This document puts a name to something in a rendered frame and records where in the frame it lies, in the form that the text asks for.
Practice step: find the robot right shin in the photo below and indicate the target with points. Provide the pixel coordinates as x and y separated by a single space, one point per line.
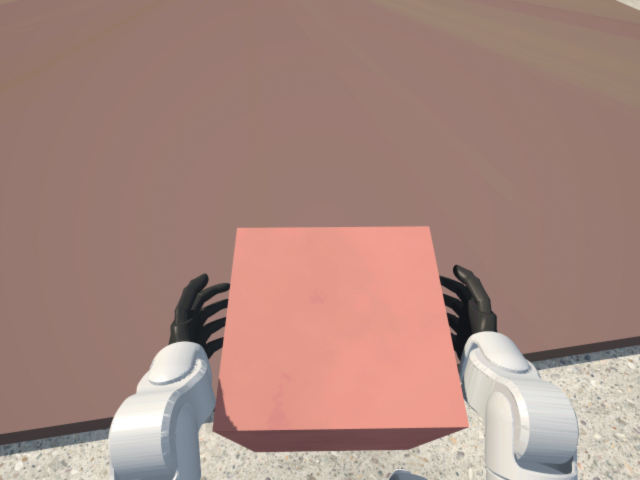
400 471

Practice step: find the robot left hand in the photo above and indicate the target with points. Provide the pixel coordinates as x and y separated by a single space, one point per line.
190 316

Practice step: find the left robot forearm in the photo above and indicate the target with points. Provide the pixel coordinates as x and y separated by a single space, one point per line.
154 433

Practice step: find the carton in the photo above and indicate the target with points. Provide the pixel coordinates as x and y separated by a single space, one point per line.
336 339

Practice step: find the robot right hand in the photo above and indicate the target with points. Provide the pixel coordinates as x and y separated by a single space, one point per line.
474 309

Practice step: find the right robot forearm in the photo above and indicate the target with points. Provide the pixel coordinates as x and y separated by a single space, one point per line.
531 428

